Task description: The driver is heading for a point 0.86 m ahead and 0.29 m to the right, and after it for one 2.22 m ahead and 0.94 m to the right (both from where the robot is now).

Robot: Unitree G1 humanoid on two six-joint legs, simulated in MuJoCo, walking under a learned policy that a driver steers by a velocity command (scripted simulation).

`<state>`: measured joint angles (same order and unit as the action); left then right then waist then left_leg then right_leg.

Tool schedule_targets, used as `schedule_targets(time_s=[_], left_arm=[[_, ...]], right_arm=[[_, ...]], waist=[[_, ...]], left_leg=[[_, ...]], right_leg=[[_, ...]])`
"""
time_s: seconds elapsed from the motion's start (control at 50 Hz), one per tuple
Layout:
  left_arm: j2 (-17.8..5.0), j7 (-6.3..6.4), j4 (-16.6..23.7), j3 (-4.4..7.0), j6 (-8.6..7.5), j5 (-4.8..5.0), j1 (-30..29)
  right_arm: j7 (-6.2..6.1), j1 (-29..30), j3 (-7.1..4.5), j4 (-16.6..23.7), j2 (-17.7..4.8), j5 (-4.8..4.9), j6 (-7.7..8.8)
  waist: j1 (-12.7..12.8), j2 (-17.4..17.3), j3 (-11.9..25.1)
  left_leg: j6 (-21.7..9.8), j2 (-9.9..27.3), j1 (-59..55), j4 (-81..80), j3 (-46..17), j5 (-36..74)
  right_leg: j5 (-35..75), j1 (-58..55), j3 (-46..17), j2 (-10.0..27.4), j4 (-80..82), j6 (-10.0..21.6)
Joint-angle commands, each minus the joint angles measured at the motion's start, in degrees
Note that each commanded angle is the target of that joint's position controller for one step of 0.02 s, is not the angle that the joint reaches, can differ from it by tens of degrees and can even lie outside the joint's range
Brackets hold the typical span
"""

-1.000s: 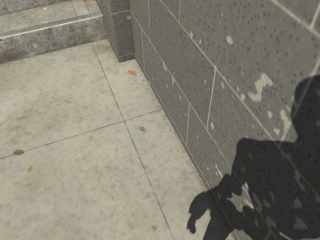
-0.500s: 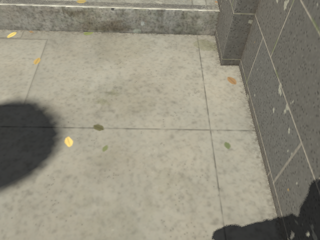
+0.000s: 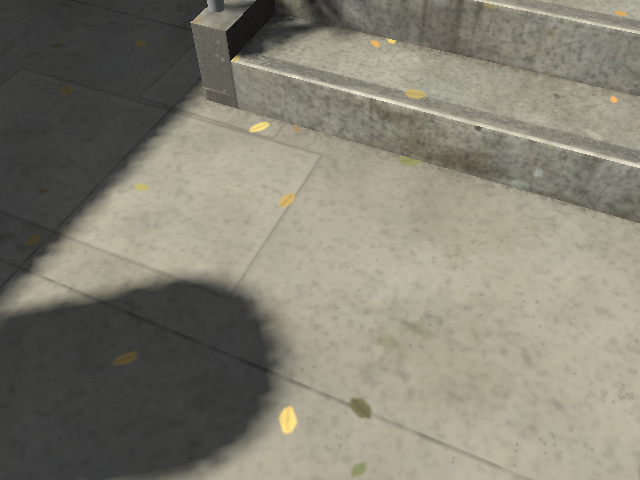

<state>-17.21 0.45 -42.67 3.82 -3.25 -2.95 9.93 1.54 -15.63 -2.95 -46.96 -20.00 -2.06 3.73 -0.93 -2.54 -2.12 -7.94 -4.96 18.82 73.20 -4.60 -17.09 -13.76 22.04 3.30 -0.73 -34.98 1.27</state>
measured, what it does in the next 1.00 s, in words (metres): walks ahead, turning right: left foot, then right foot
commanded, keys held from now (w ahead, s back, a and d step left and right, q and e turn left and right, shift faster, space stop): w+e+shift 0.82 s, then e+shift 0.18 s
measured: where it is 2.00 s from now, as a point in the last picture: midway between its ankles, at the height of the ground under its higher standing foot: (408, 267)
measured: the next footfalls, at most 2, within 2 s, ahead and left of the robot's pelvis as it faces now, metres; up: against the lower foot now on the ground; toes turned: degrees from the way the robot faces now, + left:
left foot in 0.28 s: +0.44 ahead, +0.12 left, +0.00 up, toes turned -7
right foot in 0.72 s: +0.81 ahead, -0.13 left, +0.00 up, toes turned -32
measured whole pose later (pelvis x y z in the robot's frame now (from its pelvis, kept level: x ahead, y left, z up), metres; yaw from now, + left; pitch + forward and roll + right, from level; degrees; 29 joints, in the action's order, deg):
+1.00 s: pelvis +0.86 -0.15 +0.01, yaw -44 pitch +1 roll +0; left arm -17.8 -0.6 -48.6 4.1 -1.8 0.3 23.6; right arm 0.2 0.4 1.8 -33.1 -14.4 -2.4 5.0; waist 4.7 -0.6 -5.2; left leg 3.1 5.3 40.4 42.4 -6.2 -3.8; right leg -17.5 4.3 -8.9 -12.7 -23.3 10.1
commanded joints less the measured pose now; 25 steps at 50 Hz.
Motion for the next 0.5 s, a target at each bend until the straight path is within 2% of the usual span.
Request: schedule_targets(time_s=[0.02, 0.06, 0.08, 0.1, 0.14, 0.16, 0.18, 0.2, 0.22, 0.24, 0.26, 0.28, 0.3, 0.32, 0.34, 0.36, 0.38, 0.4, 0.42, 0.46, 0.48, 0.5], left_arm=[[-1.52, -0.71, -3.73, 0.02, -2.07, 0.1, 11.45], [-2.53, -0.98, -5.16, 0.11, -3.05, 1.31, 11.46], [-3.64, -0.94, -4.75, 0.31, -3.25, 2.12, 11.34], [-3.12, -0.85, -5.15, -0.08, -3.74, 2.39, 11.34], [-6.45, -1.2, -4.39, 0.84, -4.38, 2.84, 9.1], [-8.59, -1.76, -4.23, 1.48, -4.71, 3.57, 9.77], [-9.93, -2.04, -4.85, 1.8, -4.86, 3.4, 11.34], [-10.28, -2.3, -5.54, 1.86, -4.68, 3.66, 12.96], [-10.71, -2.34, -5.98, 1.8, -4.48, 3.69, 13.91], [-11.42, -2.08, -6.44, 1.83, -3.96, 3.81, 14.16], [-11.76, -1.82, -6.53, 1.74, -3.62, 3.59, 14.19], [-8.97, -1.73, -5.48, 1.08, -3.46, 3.52, 13.27], [-0.23, -1.4, -3.53, -0.48, -3.16, 3.12, 14.84], [-2.02, -1.52, -1.31, -0.25, -2.51, 5.02, 18.56], [-4.09, -1.46, -1.87, 0.19, -1.49, 3.89, 14.31], [-3.41, -2.02, -2.13, 0.11, -0.97, 3.35, 11.38], [-2.73, -2.58, -2.53, 0.17, -0.38, 2.92, 10.38], [-1.83, -3.2, -2.59, 0.23, 0.48, 2.09, 9.98], [-0.57, -3.72, -1.93, 0.05, 1.38, 1.62, 9.29], [0.68, -4.32, 0.56, -0.24, 2.59, 1.29, 4.18], [0.96, -4.6, 1.49, -0.45, 2.84, 1.32, 2.17], [1.46, -4.94, 3.24, -0.95, 2.72, 1.32, -0.52]], right_arm=[[1.36, 3.03, 1.18, 6.2, 1.0, -1.24, 0.51], [1.68, 6.13, 1.71, 8.17, 1.3, -1.95, 0.27], [1.93, 9.45, 2.01, 9.31, 0.86, -2.58, 0.19], [2.41, 13.54, 2.4, 11.69, 0.41, -2.81, 0.32], [3.4, 17.57, 3.36, 12.97, 1.28, -1.5, 0.72], [3.37, 18.3, 3.33, 12.64, 0.97, -0.59, 0.57], [3.27, 18.26, 3.18, 12.67, 0.26, -0.55, 0.43], [2.7, 18.2, 2.61, 12.46, -0.96, -0.58, 0.41], [1.91, 16.21, 1.92, 11.98, -2.2, -0.61, 0.5], [0.82, 10.24, 0.83, 9.71, -4.07, -0.78, 0.69], [-0.23, 1.28, 0.08, 7.45, -5.09, -0.95, 1.14], [-1.42, -7.13, -1.08, 5.73, -8.45, -1.65, 1.5], [-2.3, -13.85, -1.87, 5.03, -12.73, -3.22, 1.96], [-2.16, -10.59, -2.09, 5.87, -12.94, -2.21, 1.56], [-1.98, -4.54, -1.35, 6.16, -7.64, -1.34, 1.5], [-1.72, -1.29, -0.6, 6.58, -3.65, -0.83, 1.92], [-1.52, -0.18, -0.28, 6.04, -2.2, -1.01, 2.23], [-1.75, -0.85, 0.19, 5.11, -0.8, -0.62, 2.64], [-1.75, -2.04, 0.36, 3.82, -0.19, 0.08, 3.16], [-1.46, -4.58, 0.67, 1.51, 1.39, 1.36, 4.13], [-1.39, -4.76, 0.75, 1.08, 1.79, 1.53, 4.33], [-1.32, -4.87, 0.82, 0.76, 1.78, 1.48, 4.6]], waist=[[1.9, 7.39, 0.44], [-0.49, 7.69, -2.53], [-0.5, 7.09, -3.5], [-0.57, 5.58, -4.88], [-1.04, 5.47, -5.07], [-0.28, 5.13, -3.75], [-0.46, 4.32, -3.83], [-0.2, 3.76, -3.31], [-1.22, 4.1, -1.44], [-4.05, 3.95, 1.79], [-8.36, 2.68, 7.43], [-11.73, 1.76, 12.75], [-9.99, -10.74, 17.44], [-6.05, -14.34, 20.9], [-3.98, -6.38, 11.87], [-3.16, -2.67, 6.36], [-1.72, -1.81, 4.05], [-0.54, -1.93, 2.51], [0.35, -3.63, 1.73], [0.75, -2.9, 0.0], [0.97, -1.7, -0.19], [1.3, -2.27, -1.39]], left_leg=[[0.75, 5.41, 20.24, -0.32, -4.53, 0.43], [2.28, 7.78, 24.1, -6.29, -2.38, 0.35], [4.04, 8.84, 25.11, -9.38, -0.5, 3.44], [5.57, 9.78, 22.77, -15.55, 0.13, 9.13], [6.85, 8.02, 7.6, -29.37, 3.51, 16.29], [6.98, 6.38, 0.29, -32.05, 5.53, 17.61], [6.4, 5.41, -2.79, -34.03, 6.21, 17.04], [6.02, 4.73, -3.39, -35.92, 6.53, 16.18], [5.54, 3.84, -5.42, -38.18, 6.18, 14.2], [5.39, 2.15, -10.29, -40.21, 7.0, 10.39], [5.05, 2.05, -20.64, -41.72, 6.69, 9.73], [4.59, 10.44, -32.74, -42.33, -0.67, 0.85], [4.4, 26.42, -40.98, -47.98, -21.56, -19.78], [1.49, 31.91, -39.24, -59.62, -44.17, -27.23], [0.77, 28.52, -32.49, -59.7, -35.26, -27.89], [0.96, 25.79, -25.95, -59.02, -24.59, -16.66], [1.79, 23.32, -21.59, -59.95, -17.92, -7.36], [2.64, 21.14, -18.79, -60.77, -12.15, -1.1], [3.14, 20.69, -17.44, -61.16, -7.95, 4.38], [3.83, 19.84, -18.0, -62.19, -0.89, 16.54], [4.31, 18.85, -17.66, -63.13, 3.03, 20.2], [4.58, 18.28, -16.13, -63.51, 6.81, 26.61]], right_leg=[[-16.36, -13.75, -27.92, 13.94, 21.12, 8.95], [-9.56, -12.1, -26.12, 13.99, 23.6, 10.66], [-8.09, -10.4, -24.87, 13.35, 25.19, 11.7], [-6.51, -6.39, -22.83, 12.75, 27.61, 11.45], [3.38, 2.85, -15.59, 9.57, 31.39, 9.76], [9.03, 4.14, -14.49, 9.56, 33.91, 10.07], [15.68, 2.27, -14.46, 10.46, 34.62, 10.29], [21.71, -2.12, -13.83, 10.78, 32.53, 9.95], [30.93, -6.74, -13.11, 10.9, 27.58, 9.3], [40.56, -10.18, -11.05, 9.28, 17.36, 8.09], [42.41, -8.33, -10.9, 7.76, 3.98, 7.07], [29.39, 1.07, -9.64, 4.0, -12.01, 5.76], [-12.19, 13.49, -8.84, -0.73, -33.22, 5.34], [-12.31, 21.55, -9.36, -2.31, -42.37, 6.34], [-5.61, 24.66, -8.85, 2.21, -43.35, 6.48], [-1.76, 24.04, -7.96, 4.31, -40.21, 5.71], [-0.74, 22.16, -7.81, 5.53, -38.61, 4.81], [-0.12, 21.04, -7.62, 6.53, -37.83, 4.22], [0.34, 20.87, -7.05, 7.27, -37.23, 3.77], [2.42, 24.47, -5.59, 7.77, -37.12, 3.39], [4.81, 25.15, -4.51, 7.47, -36.39, 3.28], [7.8, 24.86, -3.15, 7.29, -33.67, 3.39]])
